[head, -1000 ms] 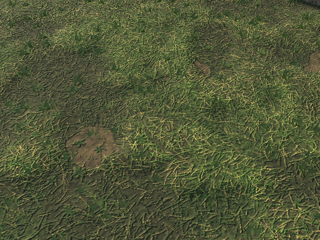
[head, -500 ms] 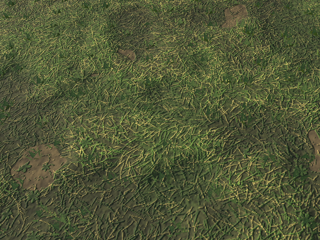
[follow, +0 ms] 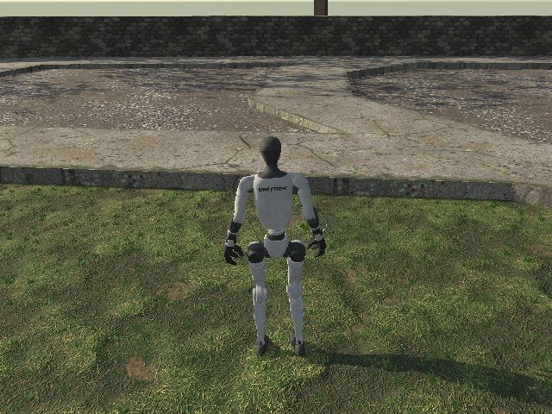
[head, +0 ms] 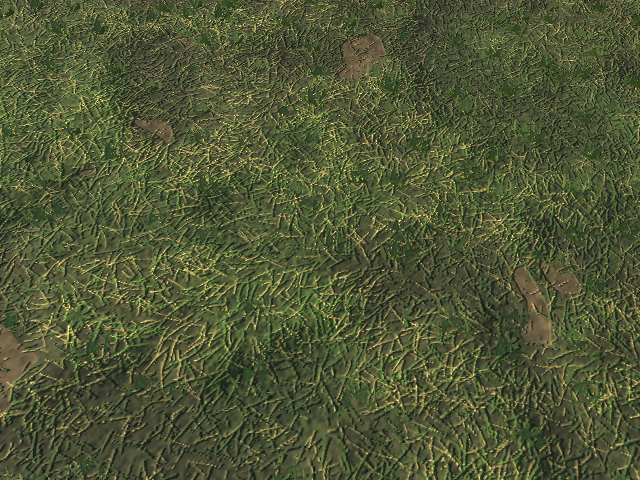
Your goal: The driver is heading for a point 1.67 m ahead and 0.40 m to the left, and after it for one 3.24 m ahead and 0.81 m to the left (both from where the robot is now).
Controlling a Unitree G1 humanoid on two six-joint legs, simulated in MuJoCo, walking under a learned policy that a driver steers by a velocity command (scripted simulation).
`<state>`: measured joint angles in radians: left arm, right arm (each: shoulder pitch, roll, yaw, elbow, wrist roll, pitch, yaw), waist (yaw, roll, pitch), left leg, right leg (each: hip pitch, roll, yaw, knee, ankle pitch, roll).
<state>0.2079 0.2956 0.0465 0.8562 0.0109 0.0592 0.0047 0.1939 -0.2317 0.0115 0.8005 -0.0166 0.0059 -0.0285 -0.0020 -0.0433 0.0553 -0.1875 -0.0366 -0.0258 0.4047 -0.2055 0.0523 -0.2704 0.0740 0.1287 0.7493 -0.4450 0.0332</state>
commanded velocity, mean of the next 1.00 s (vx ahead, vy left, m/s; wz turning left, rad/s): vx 0.27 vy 0.00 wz -0.02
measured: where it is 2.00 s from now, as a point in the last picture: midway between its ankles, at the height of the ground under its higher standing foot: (276, 323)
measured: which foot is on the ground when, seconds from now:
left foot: down 0.00-1.00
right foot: up 0.00-0.08, down 0.10-0.56, up 0.58-1.00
